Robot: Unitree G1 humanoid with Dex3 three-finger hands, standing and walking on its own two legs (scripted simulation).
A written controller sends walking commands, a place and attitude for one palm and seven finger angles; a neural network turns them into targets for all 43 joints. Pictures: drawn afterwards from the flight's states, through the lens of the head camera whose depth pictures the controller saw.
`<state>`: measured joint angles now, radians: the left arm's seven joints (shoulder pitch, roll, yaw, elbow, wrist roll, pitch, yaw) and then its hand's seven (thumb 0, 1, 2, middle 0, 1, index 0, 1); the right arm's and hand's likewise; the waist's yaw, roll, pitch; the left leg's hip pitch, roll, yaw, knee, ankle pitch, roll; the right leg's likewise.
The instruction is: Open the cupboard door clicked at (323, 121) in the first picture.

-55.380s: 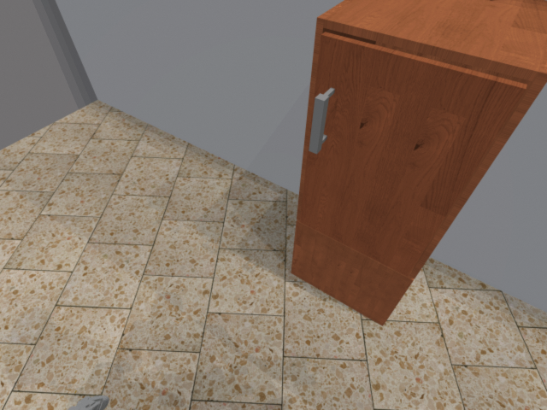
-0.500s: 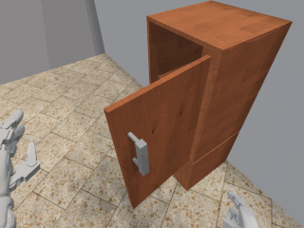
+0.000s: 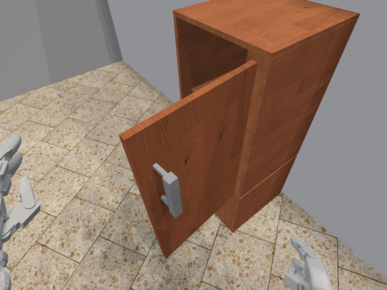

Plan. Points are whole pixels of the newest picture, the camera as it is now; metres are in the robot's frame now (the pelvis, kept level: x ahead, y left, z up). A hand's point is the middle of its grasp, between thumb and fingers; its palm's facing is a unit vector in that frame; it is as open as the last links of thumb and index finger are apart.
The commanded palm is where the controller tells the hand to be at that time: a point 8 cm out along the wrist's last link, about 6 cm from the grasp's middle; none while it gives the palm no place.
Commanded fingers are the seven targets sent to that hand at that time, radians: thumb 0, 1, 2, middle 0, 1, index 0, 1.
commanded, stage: step back with the hand held close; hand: left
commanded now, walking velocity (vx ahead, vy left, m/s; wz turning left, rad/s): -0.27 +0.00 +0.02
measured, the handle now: (167, 190) +0.31 +0.10 +0.04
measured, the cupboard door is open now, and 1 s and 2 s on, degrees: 96 96 96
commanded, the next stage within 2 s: stop stepping back and stand still in 0.96 s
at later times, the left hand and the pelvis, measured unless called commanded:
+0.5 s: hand out of the picture +0.13 +0.30 +0.15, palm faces +0.41 -0.76 -0.51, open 7.4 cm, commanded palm +0.06 +0.33 +0.17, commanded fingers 0.00 0.90 0.90 -0.20 -0.30 -0.20 -0.30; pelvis -0.07 +0.03 -0.02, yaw +1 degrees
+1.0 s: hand out of the picture +0.04 +0.30 +0.17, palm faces +0.43 -0.81 -0.40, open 7.4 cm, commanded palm -0.02 +0.34 +0.17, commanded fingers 0.00 0.90 0.90 -0.20 -0.30 -0.20 -0.30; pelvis -0.17 +0.04 -0.01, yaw -1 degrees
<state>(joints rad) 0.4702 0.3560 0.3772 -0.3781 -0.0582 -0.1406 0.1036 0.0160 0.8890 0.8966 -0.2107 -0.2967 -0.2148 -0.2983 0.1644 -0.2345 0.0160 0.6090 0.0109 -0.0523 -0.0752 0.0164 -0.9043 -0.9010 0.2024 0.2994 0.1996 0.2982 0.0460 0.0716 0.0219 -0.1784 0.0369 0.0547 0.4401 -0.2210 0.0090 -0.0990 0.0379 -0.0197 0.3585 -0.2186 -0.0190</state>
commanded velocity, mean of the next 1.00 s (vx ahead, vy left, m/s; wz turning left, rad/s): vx -0.32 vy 0.00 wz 0.03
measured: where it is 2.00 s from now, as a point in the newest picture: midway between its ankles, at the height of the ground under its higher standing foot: outside the picture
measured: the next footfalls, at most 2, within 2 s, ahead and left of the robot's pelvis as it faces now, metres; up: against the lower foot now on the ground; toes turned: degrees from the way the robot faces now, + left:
right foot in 1.06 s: -0.25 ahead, -0.06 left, +0.00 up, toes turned -7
left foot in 1.20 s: -0.08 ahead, +0.11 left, +0.00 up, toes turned -5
